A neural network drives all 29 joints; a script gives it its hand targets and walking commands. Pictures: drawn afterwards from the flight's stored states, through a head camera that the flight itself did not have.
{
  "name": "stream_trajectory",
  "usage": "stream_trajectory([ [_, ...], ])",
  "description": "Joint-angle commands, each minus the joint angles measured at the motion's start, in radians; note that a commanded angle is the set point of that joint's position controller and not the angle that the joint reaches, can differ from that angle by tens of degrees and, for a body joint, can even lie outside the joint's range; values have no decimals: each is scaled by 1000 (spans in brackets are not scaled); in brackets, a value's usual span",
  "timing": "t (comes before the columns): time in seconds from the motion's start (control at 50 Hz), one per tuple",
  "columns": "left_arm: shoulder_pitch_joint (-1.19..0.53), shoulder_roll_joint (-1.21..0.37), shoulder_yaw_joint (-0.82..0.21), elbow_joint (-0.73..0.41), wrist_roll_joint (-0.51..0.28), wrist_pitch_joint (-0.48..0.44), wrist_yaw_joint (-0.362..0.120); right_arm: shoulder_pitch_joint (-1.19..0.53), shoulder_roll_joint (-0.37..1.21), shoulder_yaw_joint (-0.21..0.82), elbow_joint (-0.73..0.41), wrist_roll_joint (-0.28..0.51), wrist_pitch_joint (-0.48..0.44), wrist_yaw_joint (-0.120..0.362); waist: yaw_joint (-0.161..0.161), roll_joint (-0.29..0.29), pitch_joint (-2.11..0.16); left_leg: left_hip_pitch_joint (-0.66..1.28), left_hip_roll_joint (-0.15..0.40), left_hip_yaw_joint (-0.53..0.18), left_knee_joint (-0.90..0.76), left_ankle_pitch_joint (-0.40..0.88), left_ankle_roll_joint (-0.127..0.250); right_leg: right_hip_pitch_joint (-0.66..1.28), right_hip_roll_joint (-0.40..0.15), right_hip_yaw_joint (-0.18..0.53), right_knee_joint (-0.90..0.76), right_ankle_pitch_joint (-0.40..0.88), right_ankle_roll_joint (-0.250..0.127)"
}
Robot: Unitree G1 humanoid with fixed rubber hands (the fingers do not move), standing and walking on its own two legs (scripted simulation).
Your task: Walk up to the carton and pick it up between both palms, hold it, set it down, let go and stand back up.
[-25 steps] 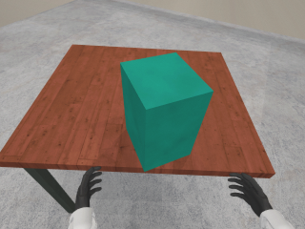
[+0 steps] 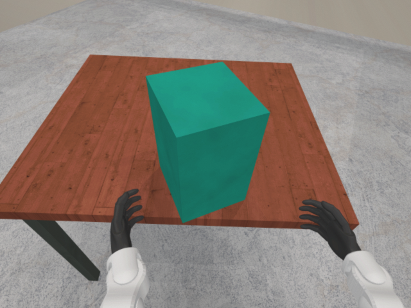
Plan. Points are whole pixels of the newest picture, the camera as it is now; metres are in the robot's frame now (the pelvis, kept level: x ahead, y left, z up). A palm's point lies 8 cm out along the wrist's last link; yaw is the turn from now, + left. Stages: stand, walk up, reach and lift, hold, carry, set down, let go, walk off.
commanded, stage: reach and lift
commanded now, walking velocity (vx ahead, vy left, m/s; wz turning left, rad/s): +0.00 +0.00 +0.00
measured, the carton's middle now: (201, 145) +0.43 +0.04 +0.06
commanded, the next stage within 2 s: none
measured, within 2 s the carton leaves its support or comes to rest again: neither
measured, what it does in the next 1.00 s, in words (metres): stands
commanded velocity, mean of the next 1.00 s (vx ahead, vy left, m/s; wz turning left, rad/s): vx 0.00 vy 0.00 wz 0.00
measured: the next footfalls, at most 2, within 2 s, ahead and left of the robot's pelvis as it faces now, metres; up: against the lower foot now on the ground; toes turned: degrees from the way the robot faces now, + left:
none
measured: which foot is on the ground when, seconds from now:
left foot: down 0.00-1.00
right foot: down 0.00-1.00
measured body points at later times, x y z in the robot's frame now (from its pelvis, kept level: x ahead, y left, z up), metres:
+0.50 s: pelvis -0.03 -0.01 +0.00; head -0.02 +0.00 +0.45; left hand +0.26 +0.18 +0.10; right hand +0.33 -0.20 +0.07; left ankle -0.01 +0.19 -0.74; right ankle +0.00 -0.08 -0.74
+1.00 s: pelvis -0.02 +0.01 +0.00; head -0.02 +0.01 +0.45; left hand +0.29 +0.21 +0.15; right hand +0.39 -0.18 +0.14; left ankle -0.01 +0.19 -0.74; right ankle +0.00 -0.08 -0.74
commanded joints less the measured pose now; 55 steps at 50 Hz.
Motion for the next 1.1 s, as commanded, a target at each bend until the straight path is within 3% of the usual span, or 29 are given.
stream_trajectory([
  [0.0,-184,-40,16,-149,-4,44,-4,-224,-168,-60,-159,-7,33,-35,21,-110,-81,25,-125,40,-32,124,83,40,-26,95,-110,193,-17],
  [0.34,-497,18,74,-281,-44,372,3,-525,-165,-89,-266,-18,338,-107,13,-73,-146,101,-101,21,-79,126,97,74,-39,100,-155,45,-7],
  [0.36,-513,20,74,-292,-45,374,8,-550,-155,-92,-263,-13,344,-107,40,-65,-155,101,-91,11,-70,112,89,52,-35,101,-151,36,-12],
  [0.4,-530,16,66,-267,-50,385,13,-563,-148,-102,-245,-18,358,-102,39,-43,-161,106,-87,8,-61,116,87,27,-34,96,-155,-7,-20],
  [0.5,-593,31,104,-267,-48,457,7,-665,-168,-87,-253,-17,414,-113,43,-81,-176,105,-94,9,-59,143,87,75,-33,105,-150,67,5],
  [0.7,-695,63,134,-371,-68,594,-13,-801,-219,-81,-240,8,505,-157,21,-39,-262,191,-104,1,-23,290,62,84,7,48,-125,284,5],
  [0.74,-725,77,138,-366,-78,614,-17,-838,-231,-84,-230,15,519,-158,22,-38,-279,188,-103,-2,-23,278,65,71,9,46,-129,261,7],
  [0.82,-796,99,162,-291,-84,638,-13,-939,-208,-60,-199,18,548,-146,55,-54,-237,119,-104,4,-45,181,82,45,-2,59,-144,128,7],
  [0.84,-807,65,133,-299,-57,666,-13,-903,-219,-77,-117,9,556,-131,-2,-3,-250,148,-108,12,-51,188,76,60,1,39,-135,125,19],
  [0.86,-813,75,147,-320,-50,673,-16,-933,-222,-79,-126,17,555,-123,18,-1,-270,161,-111,10,-41,215,75,61,7,27,-137,135,16],
  [0.92,-855,95,149,-328,-75,674,-17,-994,-235,-76,-159,21,553,-126,23,-20,-313,171,-110,15,-23,264,70,66,14,26,-128,188,20],
  [1.08,-954,111,190,-253,-69,704,-14,-1128,-241,-44,-92,23,586,-132,59,-36,-332,140,-111,26,-28,271,64,94,21,28,-123,206,22],
])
